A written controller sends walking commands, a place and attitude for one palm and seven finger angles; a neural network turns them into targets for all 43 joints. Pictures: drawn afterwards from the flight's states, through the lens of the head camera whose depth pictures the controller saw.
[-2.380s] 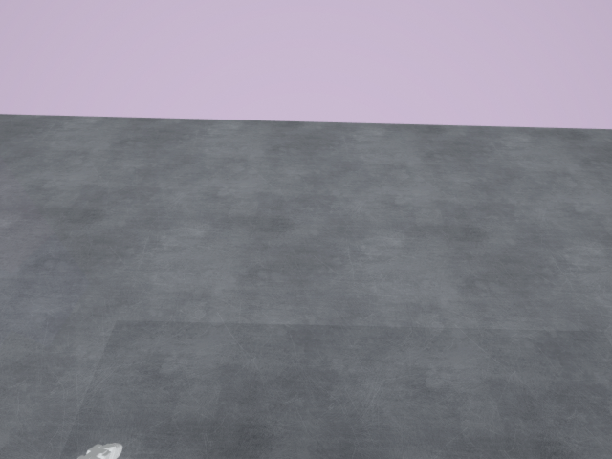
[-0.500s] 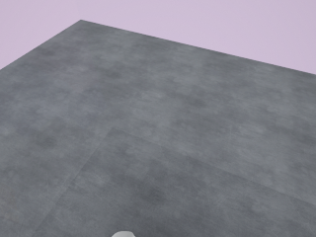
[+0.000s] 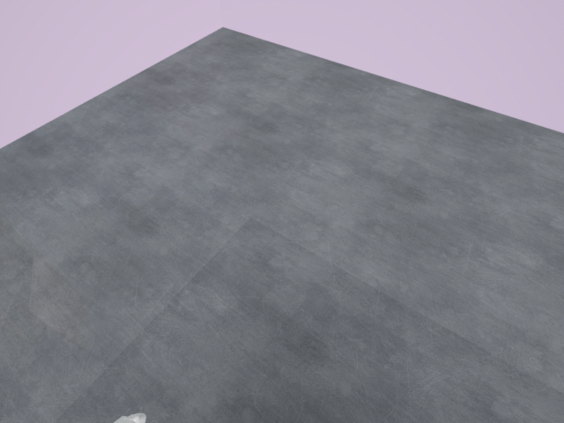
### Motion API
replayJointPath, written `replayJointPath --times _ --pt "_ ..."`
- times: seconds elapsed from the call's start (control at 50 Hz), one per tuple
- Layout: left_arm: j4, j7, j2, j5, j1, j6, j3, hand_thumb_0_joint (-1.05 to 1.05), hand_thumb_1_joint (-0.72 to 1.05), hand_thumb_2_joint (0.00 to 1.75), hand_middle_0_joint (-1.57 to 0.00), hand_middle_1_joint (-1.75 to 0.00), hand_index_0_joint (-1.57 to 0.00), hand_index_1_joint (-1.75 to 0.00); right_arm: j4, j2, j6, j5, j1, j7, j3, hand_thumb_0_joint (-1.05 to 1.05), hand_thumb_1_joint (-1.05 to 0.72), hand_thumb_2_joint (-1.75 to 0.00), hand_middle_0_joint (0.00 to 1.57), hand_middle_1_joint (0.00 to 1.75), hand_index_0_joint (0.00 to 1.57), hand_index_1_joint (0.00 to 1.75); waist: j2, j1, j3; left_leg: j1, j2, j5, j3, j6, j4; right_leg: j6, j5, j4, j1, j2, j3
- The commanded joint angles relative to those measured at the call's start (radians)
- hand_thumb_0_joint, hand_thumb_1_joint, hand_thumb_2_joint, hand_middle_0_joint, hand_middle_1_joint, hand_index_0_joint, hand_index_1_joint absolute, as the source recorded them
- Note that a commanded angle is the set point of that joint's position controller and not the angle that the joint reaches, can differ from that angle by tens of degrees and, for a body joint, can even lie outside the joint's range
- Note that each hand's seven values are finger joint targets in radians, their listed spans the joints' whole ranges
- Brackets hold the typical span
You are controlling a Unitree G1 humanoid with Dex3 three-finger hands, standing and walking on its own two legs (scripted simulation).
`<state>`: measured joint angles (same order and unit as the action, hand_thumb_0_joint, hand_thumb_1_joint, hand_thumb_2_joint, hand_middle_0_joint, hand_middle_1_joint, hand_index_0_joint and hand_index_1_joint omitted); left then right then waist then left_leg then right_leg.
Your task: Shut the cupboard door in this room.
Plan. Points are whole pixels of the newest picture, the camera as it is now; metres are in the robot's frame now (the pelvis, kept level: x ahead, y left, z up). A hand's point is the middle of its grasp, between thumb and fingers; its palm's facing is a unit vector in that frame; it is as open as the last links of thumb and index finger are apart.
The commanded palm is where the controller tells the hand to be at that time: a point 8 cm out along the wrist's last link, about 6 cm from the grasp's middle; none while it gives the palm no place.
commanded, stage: turn or walk to find it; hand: left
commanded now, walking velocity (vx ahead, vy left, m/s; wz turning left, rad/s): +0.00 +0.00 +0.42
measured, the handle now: out of the picture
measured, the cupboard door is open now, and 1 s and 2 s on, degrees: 57 57 57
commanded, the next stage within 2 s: stand and wait in 0.94 s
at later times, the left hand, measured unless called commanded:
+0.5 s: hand out of the picture -0.04 +0.23 -0.19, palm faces +0.27 -0.94 -0.22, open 7.4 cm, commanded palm none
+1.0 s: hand out of the picture -0.02 +0.20 -0.14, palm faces +0.43 -0.86 -0.27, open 7.4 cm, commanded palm none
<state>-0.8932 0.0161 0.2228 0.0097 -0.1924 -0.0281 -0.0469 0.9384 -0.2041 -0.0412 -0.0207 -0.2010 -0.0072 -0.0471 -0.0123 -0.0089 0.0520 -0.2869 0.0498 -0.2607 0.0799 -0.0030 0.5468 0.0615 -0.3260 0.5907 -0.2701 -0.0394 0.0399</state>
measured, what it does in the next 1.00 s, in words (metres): steps on the spot, turning left: left foot, then right foot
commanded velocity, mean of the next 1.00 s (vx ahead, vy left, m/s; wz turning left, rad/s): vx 0.00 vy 0.00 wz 0.39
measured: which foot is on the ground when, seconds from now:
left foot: down 0.00-0.00, up 0.02-0.40, down 0.42-0.84, up 0.86-1.00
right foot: down 0.00-0.42, up 0.44-0.82, down 0.84-1.00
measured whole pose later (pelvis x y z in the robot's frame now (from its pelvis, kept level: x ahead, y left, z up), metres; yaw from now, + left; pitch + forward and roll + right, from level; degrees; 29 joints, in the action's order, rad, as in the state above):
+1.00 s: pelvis -0.02 -0.01 +0.01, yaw +26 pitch -1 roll +1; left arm -0.90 0.03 0.17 0.03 -0.20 -0.01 -0.03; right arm 0.97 -0.25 -0.07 -0.02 -0.21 -0.02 -0.08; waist -0.04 -0.02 0.06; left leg -0.47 0.01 -0.42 0.02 -0.04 1.09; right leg -0.01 -0.31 0.53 -0.21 -0.07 0.12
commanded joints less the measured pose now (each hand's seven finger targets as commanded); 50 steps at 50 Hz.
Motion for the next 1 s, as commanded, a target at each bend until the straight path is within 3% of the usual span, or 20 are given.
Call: replayJointPath --times 0.0,0.02,0.08,0.28,0.34,0.36,0.38,0.4,0.42,0.46,0.5,0.54,0.7,0.78,0.8,0.82,0.84,0.88,0.92,0.98 --pt "0.053 0.022 0.250 0.014 -0.141 0.031 -0.053 0.00 0.90 0.90 -0.20 -0.30 -0.20 -0.30 -0.108 -0.115 0.008 0.002 0.021 0.008 -0.053 0.00 -0.90 -0.90 0.20 0.30 0.20 0.30 0.251 0.061 -0.082 -0.267 -0.008 -0.323 -0.008 -0.018 0.430 -0.206 0.300 -0.308 0.163 -0.455 -0.366" --pt "0.057 0.025 0.219 0.014 -0.104 0.034 -0.058 0.00 0.90 0.90 -0.20 -0.30 -0.20 -0.30 -0.094 -0.118 -0.004 -0.002 0.043 0.006 -0.059 0.00 -0.90 -0.90 0.20 0.30 0.20 0.30 0.275 0.049 -0.057 -0.268 -0.026 -0.295 0.021 -0.014 0.552 -0.216 0.265 -0.317 0.090 -0.399 -0.347" --pt "0.076 0.020 0.139 0.013 0.000 0.039 -0.029 0.00 0.90 0.90 -0.20 -0.30 -0.20 -0.30 -0.033 -0.109 -0.014 -0.004 -0.022 -0.010 -0.059 0.00 -0.90 -0.90 0.20 0.30 0.20 0.30 0.165 -0.012 -0.009 -0.267 -0.060 -0.115 -0.022 -0.039 0.684 -0.175 0.247 -0.288 0.054 -0.266 -0.119" --pt "0.004 0.022 0.189 0.023 -0.125 0.032 -0.049 0.00 0.90 0.90 -0.20 -0.30 -0.20 -0.30 -0.039 -0.071 -0.003 0.009 0.079 -0.008 -0.027 0.00 -0.90 -0.90 0.20 0.30 0.20 0.30 0.197 0.059 -0.055 -0.147 -0.080 -0.199 -0.145 -0.052 0.275 -0.208 0.538 -0.191 0.183 -0.312 -0.019" --pt "-0.009 0.021 0.196 0.020 -0.099 0.025 -0.056 0.00 0.90 0.90 -0.20 -0.30 -0.20 -0.30 -0.025 -0.077 0.011 0.011 0.015 -0.002 -0.025 0.00 -0.90 -0.90 0.20 0.30 0.20 0.30 0.196 0.024 -0.090 -0.001 -0.071 -0.086 -0.183 -0.036 0.038 -0.160 0.540 -0.095 0.152 -0.304 0.032" --pt "-0.009 0.018 0.187 0.011 -0.086 0.019 -0.055 0.00 0.90 0.90 -0.20 -0.30 -0.20 -0.30 -0.014 -0.099 0.017 0.008 -0.028 -0.003 -0.028 0.00 -0.90 -0.90 0.20 0.30 0.20 0.30 0.136 -0.004 -0.107 0.111 -0.080 0.049 -0.177 -0.025 -0.093 -0.113 0.458 -0.024 0.084 -0.281 0.074" --pt "0.007 0.013 0.145 0.004 -0.102 0.011 -0.051 0.00 0.90 0.90 -0.20 -0.30 -0.20 -0.30 -0.014 -0.171 0.028 0.002 -0.065 -0.002 -0.043 0.00 -0.90 -0.90 0.20 0.30 0.20 0.30 -0.057 -0.020 -0.141 0.247 -0.212 0.240 -0.005 0.027 -0.172 -0.051 0.234 0.138 -0.065 -0.201 0.131" --pt "0.042 0.006 0.081 0.004 -0.084 0.006 -0.031 0.00 0.90 0.90 -0.20 -0.30 -0.20 -0.30 -0.017 -0.258 0.028 0.002 -0.098 0.001 -0.060 0.00 -0.90 -0.90 0.20 0.30 0.20 0.30 -0.314 -0.030 -0.117 0.296 -0.429 0.567 0.249 0.135 -0.204 0.013 -0.287 0.340 -0.268 -0.087 0.140" --pt "0.051 0.016 0.091 0.014 -0.017 -0.008 -0.027 0.00 0.90 0.90 -0.20 -0.30 -0.20 -0.30 0.004 -0.254 0.026 0.000 -0.135 0.013 -0.064 0.00 -0.90 -0.90 0.20 0.30 0.20 0.30 -0.267 -0.067 -0.115 0.210 -0.441 0.505 0.251 0.188 -0.221 0.001 -0.325 0.462 -0.249 -0.077 0.037" --pt "0.032 0.008 0.099 0.008 0.027 -0.011 -0.037 0.00 0.90 0.90 -0.20 -0.30 -0.20 -0.30 -0.013 -0.206 0.027 -0.002 -0.046 0.028 -0.048 0.00 -0.90 -0.90 0.20 0.30 0.20 0.30 -0.208 -0.036 -0.029 0.115 -0.364 0.381 0.201 0.185 -0.232 -0.001 -0.196 0.541 -0.284 -0.088 -0.022" --pt "-0.001 -0.003 0.089 0.009 -0.036 -0.006 -0.037 0.00 0.90 0.90 -0.20 -0.30 -0.20 -0.30 -0.033 -0.179 0.036 0.000 0.018 0.030 -0.037 0.00 -0.90 -0.90 0.20 0.30 0.20 0.30 -0.142 0.007 -0.057 0.138 -0.306 0.432 0.113 0.163 -0.216 0.008 -0.110 0.526 -0.260 -0.081 -0.012" --pt "-0.005 -0.003 0.086 0.006 -0.036 -0.007 -0.034 0.00 0.90 0.90 -0.20 -0.30 -0.20 -0.30 -0.034 -0.181 0.039 0.002 0.005 0.031 -0.039 0.00 -0.90 -0.90 0.20 0.30 0.20 0.30 -0.124 -0.002 -0.073 0.157 -0.283 0.471 0.098 0.165 -0.208 0.015 -0.104 0.471 -0.231 -0.067 -0.008" --pt "0.038 0.004 0.066 0.001 -0.004 0.000 -0.026 0.00 0.90 0.90 -0.20 -0.30 -0.20 -0.30 -0.040 -0.197 0.023 -0.007 -0.006 0.022 -0.055 0.00 -0.90 -0.90 0.20 0.30 0.20 0.30 -0.149 -0.018 -0.074 0.122 -0.276 0.436 0.190 0.178 -0.184 0.008 -0.124 0.176 -0.105 -0.013 0.004" --pt "0.025 0.012 0.087 0.000 -0.097 0.019 -0.031 0.00 0.90 0.90 -0.20 -0.30 -0.20 -0.30 -0.058 -0.186 0.019 0.003 0.024 0.014 -0.059 0.00 -0.90 -0.90 0.20 0.30 0.20 0.30 -0.091 0.035 -0.107 0.010 -0.204 0.352 0.183 0.109 -0.078 -0.001 0.107 -0.157 0.122 -0.007 0.014" --pt "0.024 0.018 0.141 0.008 -0.113 0.030 -0.041 0.00 0.90 0.90 -0.20 -0.30 -0.20 -0.30 -0.064 -0.146 0.021 0.011 0.014 0.008 -0.056 0.00 -0.90 -0.90 0.20 0.30 0.20 0.30 0.026 0.041 -0.119 -0.111 -0.138 0.199 0.124 0.055 0.026 -0.034 0.152 -0.247 0.240 -0.121 -0.099" --pt "0.028 0.024 0.223 0.022 -0.125 0.036 -0.058 0.00 0.90 0.90 -0.20 -0.30 -0.20 -0.30 -0.093 -0.082 0.022 0.013 0.011 0.002 -0.043 0.00 -0.90 -0.90 0.20 0.30 0.20 0.30 0.290 0.047 -0.103 -0.272 0.006 -0.156 -0.041 -0.012 0.218 -0.139 0.266 -0.292 0.287 -0.363 -0.328" --pt "0.041 0.022 0.236 0.016 -0.126 0.033 -0.057 0.00 0.90 0.90 -0.20 -0.30 -0.20 -0.30 -0.102 -0.121 0.009 0.002 0.040 0.006 -0.055 0.00 -0.90 -0.90 0.20 0.30 0.20 0.30 0.266 0.067 -0.098 -0.260 -0.012 -0.317 -0.020 -0.018 0.419 -0.225 0.285 -0.312 0.170 -0.446 -0.354" --pt "0.056 0.024 0.181 0.014 -0.034 0.033 -0.046 0.00 0.90 0.90 -0.20 -0.30 -0.20 -0.30 -0.068 -0.123 -0.010 -0.001 0.041 -0.002 -0.062 0.00 -0.90 -0.90 0.20 0.30 0.20 0.30 0.193 0.023 -0.010 -0.273 -0.048 -0.224 0.000 -0.021 0.630 -0.218 0.222 -0.320 0.055 -0.352 -0.254" --pt "0.072 0.025 0.138 0.017 0.027 0.038 -0.034 0.00 0.90 0.90 -0.20 -0.30 -0.20 -0.30 -0.039 -0.105 -0.010 -0.003 -0.005 -0.012 -0.056 0.00 -0.90 -0.90 0.20 0.30 0.20 0.30 0.145 -0.015 -0.006 -0.257 -0.071 -0.145 -0.037 -0.040 0.646 -0.187 0.309 -0.277 0.060 -0.285 -0.109" --pt "0.035 0.023 0.142 0.021 -0.047 0.042 -0.031 0.00 0.90 0.90 -0.20 -0.30 -0.20 -0.30 -0.032 -0.082 -0.009 0.002 0.017 -0.008 -0.041 0.00 -0.90 -0.90 0.20 0.30 0.20 0.30 0.177 0.020 -0.028 -0.213 -0.068 -0.167 -0.076 -0.054 0.499 -0.192 0.443 -0.249 0.120 -0.269 -0.063"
